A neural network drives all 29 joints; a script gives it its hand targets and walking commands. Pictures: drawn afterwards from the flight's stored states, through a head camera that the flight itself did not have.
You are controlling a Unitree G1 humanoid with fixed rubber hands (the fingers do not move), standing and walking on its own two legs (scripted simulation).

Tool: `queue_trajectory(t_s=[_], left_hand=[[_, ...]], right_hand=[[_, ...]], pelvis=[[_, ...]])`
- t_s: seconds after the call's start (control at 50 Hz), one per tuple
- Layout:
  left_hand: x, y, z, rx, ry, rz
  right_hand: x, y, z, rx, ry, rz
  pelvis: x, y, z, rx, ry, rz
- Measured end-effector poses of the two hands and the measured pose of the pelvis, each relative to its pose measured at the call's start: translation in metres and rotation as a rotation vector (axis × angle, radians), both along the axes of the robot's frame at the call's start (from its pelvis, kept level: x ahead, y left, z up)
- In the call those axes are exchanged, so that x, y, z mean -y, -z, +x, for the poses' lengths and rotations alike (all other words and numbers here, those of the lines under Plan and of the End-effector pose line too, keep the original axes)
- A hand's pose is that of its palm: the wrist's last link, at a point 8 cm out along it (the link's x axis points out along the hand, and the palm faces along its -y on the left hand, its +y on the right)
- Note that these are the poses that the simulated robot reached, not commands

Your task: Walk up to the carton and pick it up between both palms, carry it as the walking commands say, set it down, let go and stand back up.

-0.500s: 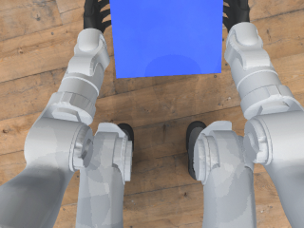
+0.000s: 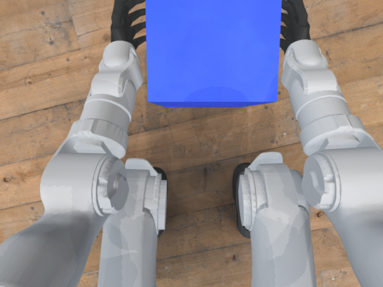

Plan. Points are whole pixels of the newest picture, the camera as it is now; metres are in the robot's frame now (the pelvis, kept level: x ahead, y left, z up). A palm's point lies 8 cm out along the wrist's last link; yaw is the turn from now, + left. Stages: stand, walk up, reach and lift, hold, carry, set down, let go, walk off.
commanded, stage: reach and lift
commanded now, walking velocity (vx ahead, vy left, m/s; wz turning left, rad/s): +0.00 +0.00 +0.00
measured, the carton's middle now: (207, 52) +0.52 -0.04 -0.23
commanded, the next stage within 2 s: none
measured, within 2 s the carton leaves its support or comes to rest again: neither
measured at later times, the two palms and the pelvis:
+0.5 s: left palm (113, 43) +0.51 +0.10 -0.10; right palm (309, 22) +0.51 -0.19 -0.11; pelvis -0.01 +0.00 +0.02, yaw -1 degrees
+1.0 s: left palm (93, 38) +0.50 +0.11 -0.05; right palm out of the picture +0.52 -0.18 -0.04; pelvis +0.00 +0.00 +0.06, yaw -1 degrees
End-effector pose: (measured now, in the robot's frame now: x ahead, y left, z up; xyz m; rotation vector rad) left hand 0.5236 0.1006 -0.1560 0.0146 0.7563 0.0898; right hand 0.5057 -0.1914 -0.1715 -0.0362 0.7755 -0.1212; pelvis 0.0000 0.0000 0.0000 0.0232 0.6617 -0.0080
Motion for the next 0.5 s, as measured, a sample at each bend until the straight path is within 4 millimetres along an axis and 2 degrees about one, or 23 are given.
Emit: queue_trajectory(t_s=[0.16,0.26,0.5], left_hand=[[0.009,-0.012,0.001,0.032,-0.014,-0.020],[0.007,-0.020,-0.001,0.051,-0.044,-0.022],[-0.002,-0.053,-0.015,0.072,-0.105,-0.038]], right_hand=[[0.007,-0.003,-0.008,-0.015,0.006,-0.014],[0.003,-0.012,-0.007,-0.004,-0.016,-0.008],[-0.004,-0.064,0.009,0.037,-0.042,-0.011]], pelvis=[[0.003,0.001,-0.002,0.004,0.002,0.002],[0.003,-0.001,-0.004,0.003,0.006,0.002],[-0.001,-0.018,-0.008,-0.029,0.019,0.004]])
